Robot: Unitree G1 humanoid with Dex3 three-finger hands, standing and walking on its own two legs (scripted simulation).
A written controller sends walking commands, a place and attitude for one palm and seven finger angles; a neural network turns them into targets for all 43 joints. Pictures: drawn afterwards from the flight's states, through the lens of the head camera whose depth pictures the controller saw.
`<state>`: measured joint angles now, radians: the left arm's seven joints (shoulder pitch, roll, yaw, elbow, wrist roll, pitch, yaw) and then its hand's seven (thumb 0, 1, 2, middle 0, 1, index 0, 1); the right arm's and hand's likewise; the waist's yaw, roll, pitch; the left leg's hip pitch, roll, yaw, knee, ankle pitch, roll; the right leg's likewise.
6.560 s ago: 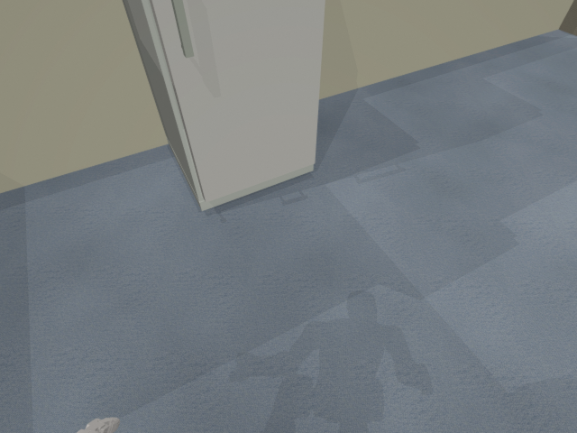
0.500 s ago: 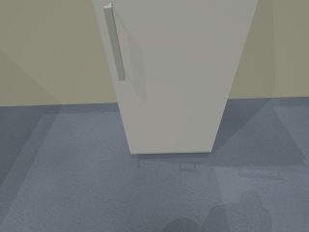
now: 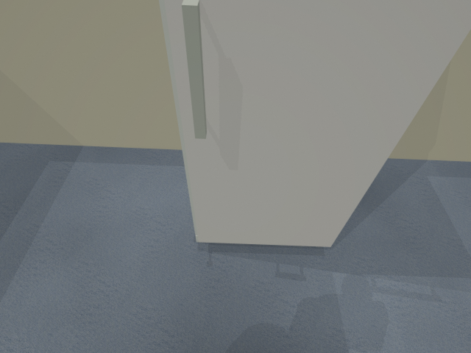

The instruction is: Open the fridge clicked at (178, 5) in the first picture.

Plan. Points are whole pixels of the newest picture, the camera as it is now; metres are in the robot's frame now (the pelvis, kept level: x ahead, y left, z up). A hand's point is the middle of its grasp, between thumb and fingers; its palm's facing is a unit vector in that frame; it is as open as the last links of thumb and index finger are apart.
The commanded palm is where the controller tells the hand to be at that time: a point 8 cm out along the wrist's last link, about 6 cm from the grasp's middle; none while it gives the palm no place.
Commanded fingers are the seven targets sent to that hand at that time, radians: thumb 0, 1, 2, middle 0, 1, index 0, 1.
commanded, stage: take the last steps up to it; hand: left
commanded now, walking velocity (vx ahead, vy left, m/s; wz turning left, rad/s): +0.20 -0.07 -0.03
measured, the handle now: (198, 75) +0.60 +0.13 +0.15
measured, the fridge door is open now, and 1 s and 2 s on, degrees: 0 0 0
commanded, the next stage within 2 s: come to a stop and stand still in 0.14 s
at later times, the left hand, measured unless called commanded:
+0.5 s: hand (173, 314) +0.21 +0.14 -0.15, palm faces +0.03 -0.97 -0.25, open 7.2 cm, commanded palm none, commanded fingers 0.00 0.90 0.90 -0.20 -0.30 -0.20 -0.30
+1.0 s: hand out of the picture +0.11 +0.20 -0.17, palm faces +0.01 -0.98 -0.18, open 7.4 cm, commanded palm none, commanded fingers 0.00 0.90 0.90 -0.20 -0.30 -0.20 -0.30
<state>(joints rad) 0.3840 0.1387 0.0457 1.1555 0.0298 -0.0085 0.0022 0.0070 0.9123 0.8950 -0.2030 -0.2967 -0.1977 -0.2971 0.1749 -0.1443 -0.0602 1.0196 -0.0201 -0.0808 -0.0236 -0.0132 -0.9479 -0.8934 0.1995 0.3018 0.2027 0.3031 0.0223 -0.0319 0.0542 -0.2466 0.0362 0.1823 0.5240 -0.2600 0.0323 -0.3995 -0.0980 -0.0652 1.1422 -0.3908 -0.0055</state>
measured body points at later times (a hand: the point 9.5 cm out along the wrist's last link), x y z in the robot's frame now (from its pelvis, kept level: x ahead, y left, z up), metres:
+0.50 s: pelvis +0.13 -0.04 +0.00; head +0.16 -0.07 +0.45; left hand +0.21 +0.19 -0.13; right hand +0.15 -0.27 -0.17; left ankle +0.11 +0.10 -0.68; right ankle +0.16 -0.13 -0.73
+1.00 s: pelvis +0.10 +0.02 +0.01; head +0.12 +0.04 +0.46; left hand +0.11 +0.26 -0.15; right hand +0.16 -0.22 -0.13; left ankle +0.14 +0.11 -0.73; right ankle +0.05 -0.13 -0.69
